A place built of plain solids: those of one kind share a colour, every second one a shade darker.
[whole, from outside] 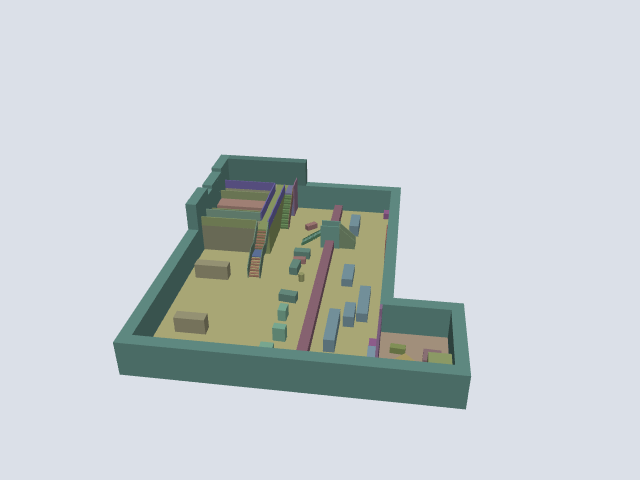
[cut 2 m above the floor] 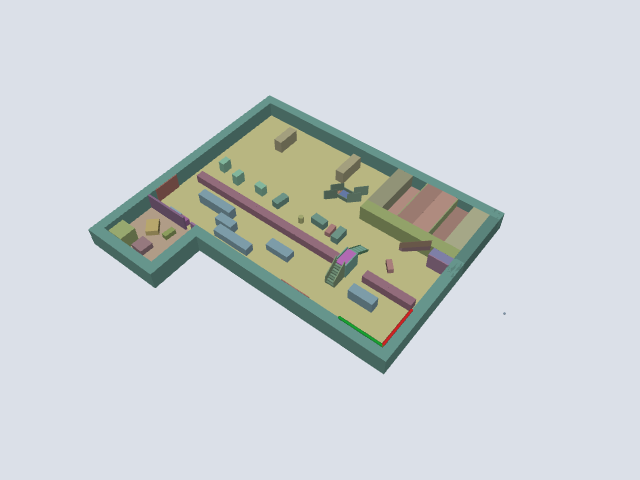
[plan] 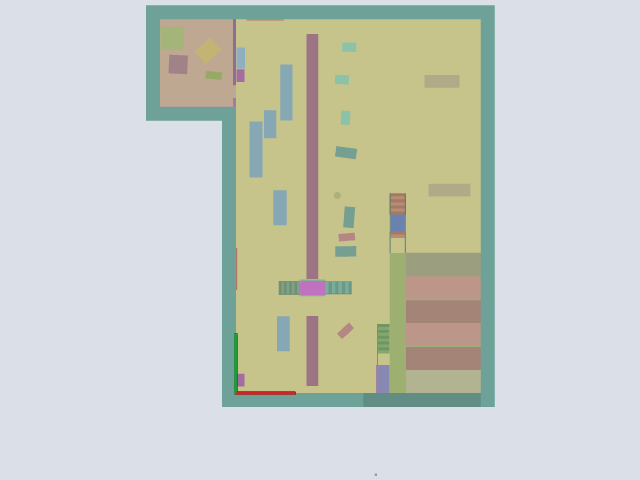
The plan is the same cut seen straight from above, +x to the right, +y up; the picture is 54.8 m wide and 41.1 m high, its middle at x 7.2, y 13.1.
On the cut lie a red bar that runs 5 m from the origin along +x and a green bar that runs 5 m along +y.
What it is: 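15 risers of 0.211 m in one run along the bins' fronts, up to the walk on their tops, 3.17 m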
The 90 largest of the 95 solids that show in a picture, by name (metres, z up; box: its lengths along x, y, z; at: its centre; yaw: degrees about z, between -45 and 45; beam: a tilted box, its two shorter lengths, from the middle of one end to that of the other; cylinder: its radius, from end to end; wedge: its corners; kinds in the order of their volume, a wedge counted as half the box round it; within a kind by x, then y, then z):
{
 "wall_metal_1": {"box": [1.2, 9.9, 3.6], "at": [-7.1, 28.25, 1.4]},
 "wall_metal_2": {"box": [7.7, 1.2, 3.6], "at": [-3.85, 23.9, 1.4]},
 "wall_metal_3": {"box": [1.2, 25.7, 3.6], "at": [-0.6, 11.65, 1.4]},
 "wall_metal_4": {"box": [14.51, 1.2, 3.6], "at": [6.05, -0.6, 1.4]},
 "wall_metal_5": {"box": [29.86, 1.2, 3.6], "at": [7.23, 32.6, 1.4]},
 "wall_metal_6": {"box": [11.25, 1.2, 6.76], "at": [16.54, -0.6, 2.98]},
 "wall_metal_7": {"box": [1.2, 4.4, 6.0], "at": [21.56, 1.0, 3.37]},
 "wall_metal_8": {"box": [1.2, 4.4, 3.6], "at": [21.56, 3.0, 2.17]},
 "wall_metal_9": {"box": [1.2, 4.4, 5.55], "at": [21.56, 5.0, 3.14]},
 "wall_metal_10": {"box": [1.2, 4.4, 5.57], "at": [21.56, 7.0, 2.68]},
 "wall_metal_11": {"box": [1.2, 4.4, 3.6], "at": [21.56, 9.0, 1.7]},
 "wall_metal_12": {"box": [1.2, 4.4, 6.76], "at": [21.56, 11.0, 2.98]},
 "wall_metal_13": {"box": [1.2, 22.4, 3.6], "at": [21.56, 22.0, 1.4]},
 "floor_hallground_brick_1": {"box": [20.96, 32.0, 0.4], "at": [10.48, 16.0, -0.2]},
 "floor_bin_floorboards_1": {"box": [6.4, 2.0, 2.8], "at": [17.76, 1.0, 1.76]},
 "floor_bin_floorboards_2": {"box": [6.4, 2.0, 3.56], "at": [17.76, 11.0, 1.38]},
 "floor_bin_timber_1": {"box": [6.4, 2.0, 0.4], "at": [17.76, 3.0, 0.56]},
 "floor_bin_timber_2": {"box": [6.4, 2.0, 2.35], "at": [17.76, 5.0, 1.54]},
 "floor_bin_timber_3": {"box": [6.4, 2.0, 2.37], "at": [17.76, 7.0, 1.08]},
 "floor_bin_timber_4": {"box": [6.4, 2.0, 0.4], "at": [17.76, 9.0, 0.1]},
 "floor_walk_floorboards_1": {"box": [1.4, 12.0, 3.56], "at": [13.86, 6.0, 1.38]},
 "conveyor_1": {"box": [1.0, 3.0, 1.05], "at": [6.55, 2.1, 0.53]},
 "conveyor_2": {"box": [1.0, 3.0, 1.05], "at": [6.55, 5.1, 0.53]},
 "conveyor_3": {"box": [1.0, 3.0, 1.05], "at": [6.55, 11.25, 0.53]},
 "conveyor_4": {"box": [1.0, 3.0, 1.05], "at": [6.55, 14.25, 0.53]},
 "conveyor_5": {"box": [1.0, 3.0, 1.05], "at": [6.55, 17.25, 0.53]},
 "conveyor_6": {"box": [1.0, 3.0, 1.05], "at": [6.55, 20.25, 0.53]},
 "conveyor_7": {"box": [1.0, 3.0, 1.05], "at": [6.55, 23.25, 0.53]},
 "conveyor_8": {"box": [1.0, 3.0, 1.05], "at": [6.55, 26.25, 0.53]},
 "conveyor_9": {"box": [1.0, 3.0, 1.05], "at": [6.55, 29.25, 0.53]},
 "boardstack_front_1": {"box": [1.1, 4.8, 1.02], "at": [1.72, 20.85, 0.51]},
 "boardstack_front_2": {"box": [1.05, 2.4, 1.22], "at": [2.94, 23.0, 0.61]},
 "boardstack_front_3": {"box": [1.15, 3.0, 0.92], "at": [3.78, 15.86, 0.46]},
 "boardstack_front_4": {"box": [1.1, 3.0, 1.4], "at": [4.06, 5.08, 0.7]},
 "boardstack_front_5": {"box": [1.05, 4.8, 1.4], "at": [4.32, 25.72, 0.7]},
 "floor_chiproom_concrete_1": {"box": [6.5, 7.5, 0.4], "at": [-3.25, 28.25, -0.2]},
 "boardstack_end_1": {"box": [3.0, 1.1, 1.66], "at": [17.65, 26.68, 0.83]},
 "boardstack_end_2": {"box": [3.6, 1.1, 1.66], "at": [18.3, 17.38, 0.83]},
 "floor_walkland_floorboards_1": {"box": [1.05, 2.4, 3.56], "at": [12.63, 1.2, 1.38]},
 "hopper_chiproom_far_1": {"box": [2.0, 2.0, 2.11], "at": [-5.46, 30.37, 1.06]},
 "wall_concrete_1": {"box": [0.25, 0.75, 3.6], "at": [-0.12, 24.88, 1.4]},
 "wall_concrete_2": {"box": [0.25, 5.65, 3.6], "at": [-0.12, 29.18, 1.4]},
 "floor_crosswalk_floorboards_1": {"box": [2.2, 1.2, 2.16], "at": [6.55, 9.0, 0.68]},
 "rail_bindiv_1": {"box": [6.4, 0.12, 3.05], "at": [17.76, 4.0, 2.29]},
 "rail_bindiv_2": {"box": [6.4, 0.12, 3.06], "at": [17.76, 8.0, 1.83]},
 "cart_hall_1": {"box": [1.8, 0.9, 0.92], "at": [9.4, 12.12, 0.46], "yaw": 0.3},
 "cart_hall_2": {"box": [1.8, 0.9, 0.9], "at": [9.43, 20.58, 0.45], "yaw": -7.8},
 "cart_hall_3": {"box": [0.9, 1.8, 0.91], "at": [9.7, 15.05, 0.45], "yaw": -4.4},
 "pallets_hall_1": {"box": [1.2, 0.8, 1.47], "at": [9.08, 26.83, 0.73], "yaw": -2.9},
 "pallets_hall_2": {"box": [0.8, 1.2, 1.25], "at": [9.39, 23.57, 0.63], "yaw": -3.3},
 "pallets_hall_3": {"box": [1.2, 0.8, 1.44], "at": [9.71, 29.61, 0.72], "yaw": -0.8},
 "slidingdoor_hall_1": {"box": [0.1, 3.6, 3.1], "at": [0.06, 10.62, 1.55]},
 "slidingdoor_hall_2": {"box": [3.2, 0.1, 3.0], "at": [2.5, 31.94, 1.5]},
 "dustheap_chiproom_1": {"box": [1.6, 1.6, 0.73], "at": [-4.94, 28.13, 0.37], "yaw": -2.8},
 "rail_walk_1": {"box": [0.12, 9.76, 1.1], "at": [13.22, 7.12, 3.71]},
 "rail_walk_2": {"box": [0.12, 2.0, 1.1], "at": [14.5, 7.0, 3.71]},
 "rail_walk_3": {"box": [0.12, 2.0, 1.1], "at": [14.5, 9.0, 3.71]},
 "chipheap_chiproom_1": {"box": [1.8, 1.4, 0.72], "at": [-2.4, 29.29, 0.36], "yaw": 43.5},
 "rail_crosswalk_1": {"box": [2.2, 0.12, 2.86], "at": [6.55, 8.34, 1.43]},
 "rail_crosswalk_2": {"box": [2.2, 0.12, 2.86], "at": [6.55, 9.66, 1.43]},
 "rail_walkland_1": {"box": [0.12, 2.4, 4.26], "at": [12.05, 1.2, 2.13]},
 "motor_1": {"box": [0.7, 1.1, 0.76], "at": [0.39, 1.1, 0.38]},
 "motor_2": {"box": [0.7, 1.1, 0.83], "at": [0.39, 27.18, 0.42]},
 "bench_1": {"box": [0.75, 1.8, 0.9], "at": [0.41, 28.69, 0.45]},
 "wall_1": {"wedge": [[13.16, 11.98, 2.85], [13.16, 11.98, 4.21], [13.16, 13.83, 1.44], [13.16, 13.83, 2.81], [13.26, 11.98, 2.85], [13.26, 11.98, 4.21], [13.26, 13.83, 1.44], [13.26, 13.83, 2.81]]},
 "wall_2": {"wedge": [[13.16, 15.25, 1.26], [13.16, 15.25, 2.63], [13.16, 16.99, -0.05], [13.16, 16.99, 1.32], [13.26, 15.25, 1.26], [13.26, 15.25, 2.63], [13.26, 16.99, -0.05], [13.26, 16.99, 1.32]]},
 "wall_3": {"box": [0.1, 1.43, 1.14], "at": [13.21, 14.54, 2.04]},
 "wall_4": {"wedge": [[14.46, 11.98, 2.85], [14.46, 11.98, 4.21], [14.46, 13.83, 1.44], [14.46, 13.83, 2.81], [14.56, 11.98, 2.85], [14.56, 11.98, 4.21], [14.56, 13.83, 1.44], [14.56, 13.83, 2.81]]},
 "wall_5": {"wedge": [[14.46, 15.25, 1.26], [14.46, 15.25, 2.63], [14.46, 16.99, -0.05], [14.46, 16.99, 1.32], [14.56, 15.25, 1.26], [14.56, 15.25, 2.63], [14.56, 16.99, -0.05], [14.56, 16.99, 1.32]]},
 "barrow_hall_1": {"box": [1.4, 0.65, 0.62], "at": [9.39, 5.33, 0.31], "yaw": 42.2},
 "barrow_hall_2": {"box": [1.4, 0.65, 0.62], "at": [9.5, 13.35, 0.31], "yaw": 4.7},
 "rail_bin_1": {"box": [6.4, 0.12, 1.1], "at": [17.76, 1.94, 3.71]},
 "rail_bins_1": {"box": [6.4, 0.12, 1.1], "at": [17.76, 11.94, 3.71]},
 "rail_binz_1": {"box": [6.4, 0.12, 1.1], "at": [17.76, 10.06, 3.71]},
 "barrow_chiproom_1": {"box": [1.4, 0.65, 0.64], "at": [-1.9, 27.19, 0.32], "yaw": -4.8},
 "wall_xoa_1": {"wedge": [[3.64, 8.4, -0.05], [3.64, 8.4, 1.07], [3.64, 8.5, -0.05], [3.64, 8.5, 1.07], [5.48, 8.4, -0.05], [5.48, 8.4, 2.69], [5.48, 8.5, -0.05], [5.48, 8.5, 2.69]]},
 "wall_xoa_2": {"wedge": [[3.64, 9.5, -0.05], [3.64, 9.5, 1.07], [3.64, 9.6, -0.05], [3.64, 9.6, 1.07], [5.48, 9.5, -0.05], [5.48, 9.5, 2.69], [5.48, 9.6, -0.05], [5.48, 9.6, 2.69]]},
 "rail_bwa_1": {"wedge": [[12.11, 2.37, 3.26], [12.11, 2.37, 4.16], [12.11, 5.93, 0.26], [12.11, 5.93, 1.16], [12.16, 2.37, 3.26], [12.16, 2.37, 4.16], [12.16, 5.93, 0.26], [12.16, 5.93, 1.16]]},
 "wall_bwa_1": {"wedge": [[12.11, 2.37, 2.62], [12.11, 2.37, 3.26], [12.11, 5.54, -0.05], [12.11, 5.54, 0.59], [12.16, 2.37, 2.62], [12.16, 2.37, 3.26], [12.16, 5.54, -0.05], [12.16, 5.54, 0.59]]},
 "oildrum_hall_1": {"cylinder": 0.3, "from": [8.69, 16.91, 0.0], "to": [8.69, 16.91, 0.89]},
 "step_1": {"wedge": [[13.26, 13.28, 1.89], [13.26, 13.28, 1.98], [13.26, 13.57, 1.89], [13.26, 13.57, 1.98], [14.46, 13.28, 1.89], [14.46, 13.28, 1.98], [14.46, 13.57, 1.89], [14.46, 13.57, 1.98]]},
 "step_2": {"wedge": [[13.26, 13.54, 1.69], [13.26, 13.54, 1.78], [13.26, 13.83, 1.69], [13.26, 13.83, 1.78], [14.46, 13.54, 1.69], [14.46, 13.54, 1.78], [14.46, 13.83, 1.69], [14.46, 13.83, 1.78]]},
 "step_3": {"wedge": [[13.26, 15.25, 1.29], [13.26, 15.25, 1.38], [13.26, 15.54, 1.29], [13.26, 15.54, 1.38], [14.46, 15.25, 1.29], [14.46, 15.25, 1.38], [14.46, 15.54, 1.29], [14.46, 15.54, 1.38]]},
 "step_4": {"wedge": [[13.26, 15.51, 1.1], [13.26, 15.51, 1.19], [13.26, 15.8, 1.1], [13.26, 15.8, 1.19], [14.46, 15.51, 1.1], [14.46, 15.51, 1.19], [14.46, 15.8, 1.1], [14.46, 15.8, 1.19]]},
 "step_5": {"wedge": [[13.26, 16.3, 0.5], [13.26, 16.3, 0.59], [13.26, 16.58, 0.5], [13.26, 16.58, 0.59], [14.46, 16.3, 0.5], [14.46, 16.3, 0.59], [14.46, 16.58, 0.5], [14.46, 16.58, 0.59]]},
 "step_6": {"wedge": [[13.26, 16.56, 0.31], [13.26, 16.56, 0.4], [13.26, 16.84, 0.31], [13.26, 16.84, 0.4], [14.46, 16.56, 0.31], [14.46, 16.56, 0.4], [14.46, 16.84, 0.31], [14.46, 16.84, 0.4]]},
 "step_7": {"wedge": [[13.26, 16.82, 0.11], [13.26, 16.82, 0.2], [13.26, 17.1, 0.11], [13.26, 17.1, 0.2], [14.46, 16.82, 0.11], [14.46, 16.82, 0.2], [14.46, 17.1, 0.11], [14.46, 17.1, 0.2]]},
 "wall_xob_1": {"wedge": [[7.63, 9.5, 1.45], [7.63, 9.5, 1.83], [7.63, 9.55, 1.45], [7.63, 9.55, 1.83], [9.81, 9.5, -0.05], [9.81, 9.5, 0.34], [9.81, 9.55, -0.05], [9.81, 9.55, 0.34]]},
 "step_bwa_1": {"box": [1.0, 0.28, 0.3], "at": [12.66, 3.51, 1.96]},
 "floor_l1a_1": {"wedge": [[13.26, 13.8, 1.49], [13.26, 13.8, 1.58], [13.26, 15.28, 1.49], [13.26, 15.28, 1.58], [14.46, 13.8, 1.49], [14.46, 13.8, 1.58], [14.46, 15.28, 1.49], [14.46, 15.28, 1.58]]}
}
